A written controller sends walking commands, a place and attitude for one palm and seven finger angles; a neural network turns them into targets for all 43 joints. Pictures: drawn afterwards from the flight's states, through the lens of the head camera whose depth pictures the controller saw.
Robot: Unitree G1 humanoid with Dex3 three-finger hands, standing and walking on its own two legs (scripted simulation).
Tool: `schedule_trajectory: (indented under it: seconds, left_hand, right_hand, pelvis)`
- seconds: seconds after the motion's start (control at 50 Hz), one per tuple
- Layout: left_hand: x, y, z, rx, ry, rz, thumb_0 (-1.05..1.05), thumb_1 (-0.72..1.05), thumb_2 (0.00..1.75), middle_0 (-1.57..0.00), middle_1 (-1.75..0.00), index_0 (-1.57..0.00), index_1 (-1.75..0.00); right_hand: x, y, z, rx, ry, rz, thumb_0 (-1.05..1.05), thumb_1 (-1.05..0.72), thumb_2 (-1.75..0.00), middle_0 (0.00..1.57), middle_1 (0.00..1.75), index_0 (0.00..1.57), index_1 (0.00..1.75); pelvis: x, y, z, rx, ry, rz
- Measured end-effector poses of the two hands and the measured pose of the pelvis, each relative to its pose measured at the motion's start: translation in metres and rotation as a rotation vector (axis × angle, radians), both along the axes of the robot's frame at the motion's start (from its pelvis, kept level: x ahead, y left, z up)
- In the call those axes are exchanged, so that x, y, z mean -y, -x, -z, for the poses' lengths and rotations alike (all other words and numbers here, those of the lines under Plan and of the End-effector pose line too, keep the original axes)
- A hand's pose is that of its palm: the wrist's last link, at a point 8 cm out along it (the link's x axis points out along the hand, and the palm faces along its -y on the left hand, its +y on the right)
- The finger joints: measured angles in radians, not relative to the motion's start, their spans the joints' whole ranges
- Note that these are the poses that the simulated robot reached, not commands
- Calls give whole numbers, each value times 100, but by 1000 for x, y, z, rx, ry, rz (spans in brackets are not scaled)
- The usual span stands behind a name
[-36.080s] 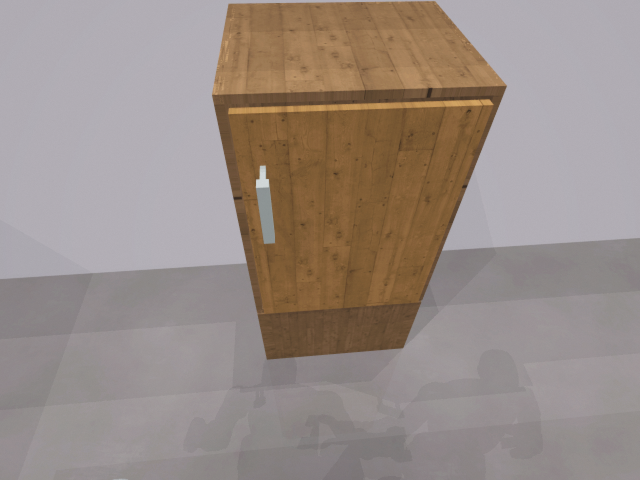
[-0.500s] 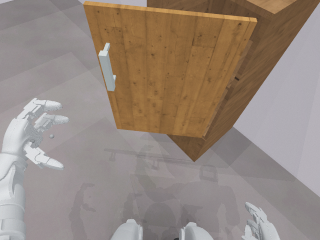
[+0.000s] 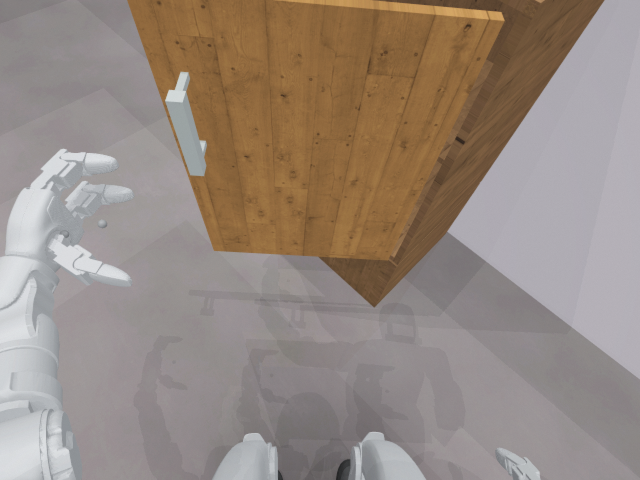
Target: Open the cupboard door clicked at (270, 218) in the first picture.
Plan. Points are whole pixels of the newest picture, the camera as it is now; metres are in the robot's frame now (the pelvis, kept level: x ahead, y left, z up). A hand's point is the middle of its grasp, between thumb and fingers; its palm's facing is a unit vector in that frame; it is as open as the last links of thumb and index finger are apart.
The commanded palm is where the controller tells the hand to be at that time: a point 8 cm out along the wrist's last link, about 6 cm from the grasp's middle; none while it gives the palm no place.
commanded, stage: move the hooked fingers beside the handle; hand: left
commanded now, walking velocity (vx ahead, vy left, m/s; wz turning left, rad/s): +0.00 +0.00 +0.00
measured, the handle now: (191, 127) +0.57 +0.19 +0.05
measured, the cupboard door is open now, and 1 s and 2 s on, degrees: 43 43 43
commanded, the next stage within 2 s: slide the fingers in behind the handle in 1.56 s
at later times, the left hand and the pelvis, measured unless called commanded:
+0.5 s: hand (129, 175) +0.47 +0.25 +0.05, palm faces -0.04 -1.00 -0.02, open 14.0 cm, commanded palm +0.46 +0.29 +0.05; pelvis +0.00 +0.00 -0.01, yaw -1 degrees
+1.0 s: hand (146, 150) +0.53 +0.24 +0.04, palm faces -0.04 -1.00 -0.03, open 14.0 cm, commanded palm +0.51 +0.28 +0.05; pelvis +0.01 +0.01 -0.02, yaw -2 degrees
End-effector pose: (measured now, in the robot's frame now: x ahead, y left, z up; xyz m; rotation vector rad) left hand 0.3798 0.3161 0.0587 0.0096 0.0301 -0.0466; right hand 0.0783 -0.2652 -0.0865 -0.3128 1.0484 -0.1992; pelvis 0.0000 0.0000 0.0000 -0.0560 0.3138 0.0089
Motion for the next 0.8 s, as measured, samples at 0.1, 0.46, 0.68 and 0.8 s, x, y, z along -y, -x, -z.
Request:
schedule_trajectory:
  seconds: [0.1, 0.46, 0.68, 0.8]
  left_hand:
    - [-1, -14, 1, -9, -3, -11, -1, -50, 30, -30, -120, -30, -120]
    - [11, -67, 4, -2, -6, -13, -1, -50, 30, -30, -120, -30, -120]
    - [16, -104, 5, -15, -6, -9, -1, -50, 30, -30, -120, -30, -120]
    - [19, -125, 6, -18, -2, -9, -1, -50, 30, -30, -120, -30, -120]
  right_hand:
    - [-3, 7, 3, -32, -2, 11, 1, -91, -90, 20, 30, 20, 30]
    - [0, 50, 13, -204, 23, 75, 0, -91, -90, 20, 30, 20, 30]
    - [1, 82, 15, -314, 34, 123, 0, -91, -90, 20, 30, 20, 30]
    - [0, 94, 15, -361, 38, 145, 0, -91, -90, 20, 30, 20, 30]
  pelvis:
    - [-2, 0, 2, -10, 3, 2]
    - [-4, 3, 11, -59, 15, 5]
    - [-4, 2, 17, -106, 24, 11]
    - [-4, 1, 21, -132, 31, 14]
